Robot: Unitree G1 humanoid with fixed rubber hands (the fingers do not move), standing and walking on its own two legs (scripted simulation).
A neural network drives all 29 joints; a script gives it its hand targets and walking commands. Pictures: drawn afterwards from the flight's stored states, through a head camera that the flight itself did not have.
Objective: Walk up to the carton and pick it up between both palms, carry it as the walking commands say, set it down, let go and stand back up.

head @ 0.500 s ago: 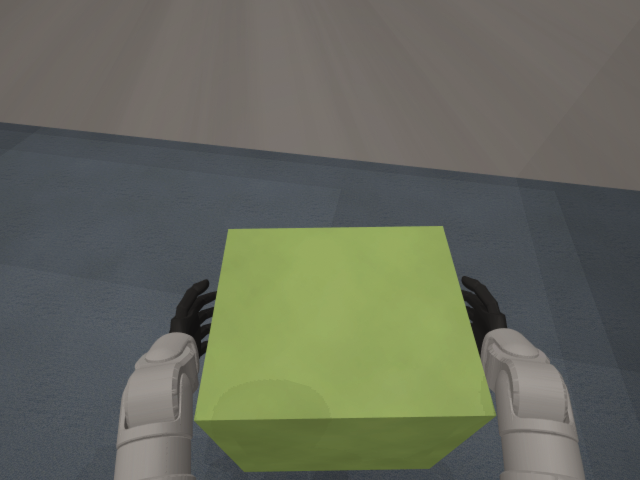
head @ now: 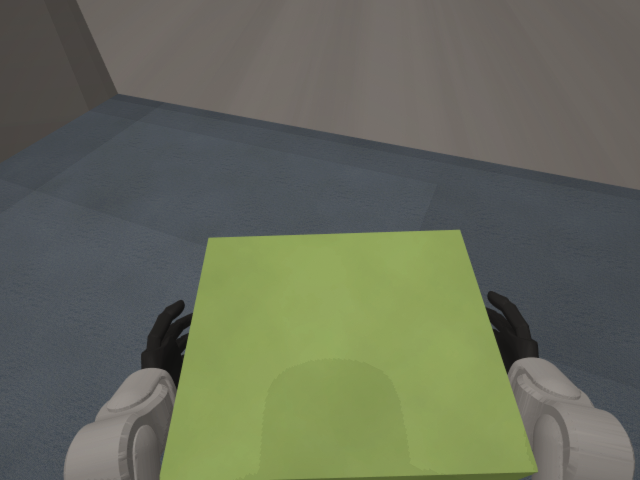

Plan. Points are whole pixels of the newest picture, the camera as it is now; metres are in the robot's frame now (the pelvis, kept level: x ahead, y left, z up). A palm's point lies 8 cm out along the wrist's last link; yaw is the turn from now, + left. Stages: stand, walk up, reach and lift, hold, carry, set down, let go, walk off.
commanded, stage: carry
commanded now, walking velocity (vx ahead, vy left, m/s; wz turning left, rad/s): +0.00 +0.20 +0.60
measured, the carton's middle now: (337, 383) +0.24 -0.01 +0.02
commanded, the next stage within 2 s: none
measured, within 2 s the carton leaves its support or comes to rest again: neither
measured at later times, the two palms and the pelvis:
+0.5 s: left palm out of the picture +0.09 +0.38 +0.06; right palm (294, 385) +0.22 +0.04 +0.07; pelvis -0.06 +0.12 +0.00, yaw +20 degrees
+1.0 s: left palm out of the picture -0.06 +0.48 +0.10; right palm (125, 431) +0.17 +0.20 +0.09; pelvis -0.13 +0.20 +0.01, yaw +38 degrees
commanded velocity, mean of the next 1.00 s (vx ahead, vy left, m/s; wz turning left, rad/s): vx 0.00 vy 0.20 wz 0.60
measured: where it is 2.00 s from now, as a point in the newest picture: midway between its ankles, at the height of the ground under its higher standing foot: outside the picture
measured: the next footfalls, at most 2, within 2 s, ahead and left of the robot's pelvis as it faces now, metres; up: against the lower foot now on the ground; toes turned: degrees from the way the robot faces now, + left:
left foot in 0.38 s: -0.01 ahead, +0.26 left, +0.00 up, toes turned +22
right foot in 0.68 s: +0.01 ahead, +0.11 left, +0.00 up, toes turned +16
